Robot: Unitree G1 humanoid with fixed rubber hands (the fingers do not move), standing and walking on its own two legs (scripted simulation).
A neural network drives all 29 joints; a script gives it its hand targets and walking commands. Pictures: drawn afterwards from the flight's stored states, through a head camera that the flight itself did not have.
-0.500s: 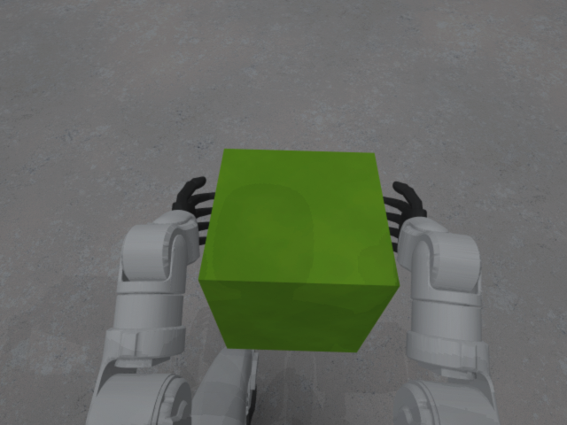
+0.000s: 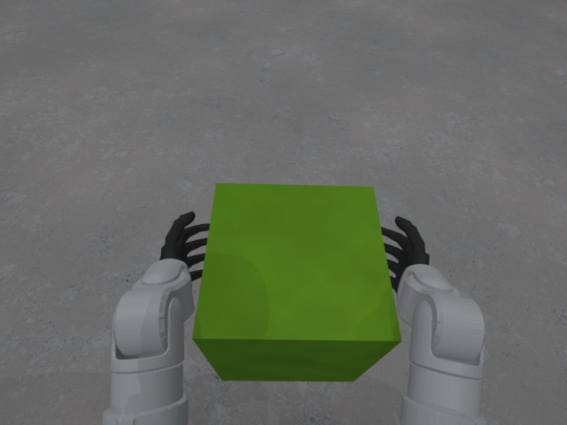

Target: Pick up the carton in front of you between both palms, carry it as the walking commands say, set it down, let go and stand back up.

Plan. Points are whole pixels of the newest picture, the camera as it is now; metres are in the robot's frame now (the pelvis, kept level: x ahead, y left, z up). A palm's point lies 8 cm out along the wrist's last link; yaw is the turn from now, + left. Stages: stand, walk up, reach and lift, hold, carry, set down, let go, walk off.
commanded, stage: carry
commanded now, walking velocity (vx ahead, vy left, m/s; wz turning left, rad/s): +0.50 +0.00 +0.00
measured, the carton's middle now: (291, 291) +0.31 -0.01 +0.02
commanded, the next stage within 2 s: none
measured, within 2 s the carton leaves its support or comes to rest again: neither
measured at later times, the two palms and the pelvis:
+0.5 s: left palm (194, 147) +0.55 +0.16 +0.08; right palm (357, 147) +0.57 -0.13 +0.08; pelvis +0.30 +0.00 -0.01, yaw +3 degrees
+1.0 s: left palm (217, 61) +0.88 +0.16 +0.09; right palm (340, 67) +0.89 -0.14 +0.08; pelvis +0.62 +0.00 -0.02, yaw +2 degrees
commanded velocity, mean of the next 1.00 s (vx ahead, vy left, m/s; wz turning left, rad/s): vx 0.50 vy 0.00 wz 0.00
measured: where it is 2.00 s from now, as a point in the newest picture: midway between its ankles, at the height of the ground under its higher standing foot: (267, 238)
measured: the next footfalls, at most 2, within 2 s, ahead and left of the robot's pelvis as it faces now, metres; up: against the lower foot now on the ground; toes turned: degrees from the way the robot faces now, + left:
right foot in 0.06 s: +0.19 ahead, -0.11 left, +0.00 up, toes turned -7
left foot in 0.52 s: +0.49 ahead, +0.12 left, +0.00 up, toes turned +13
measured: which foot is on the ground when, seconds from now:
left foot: down 0.00-0.08, up 0.10-0.50, down 0.52-1.00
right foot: up 0.00-0.04, down 0.06-0.56, up 0.58-0.96, down 0.98-1.00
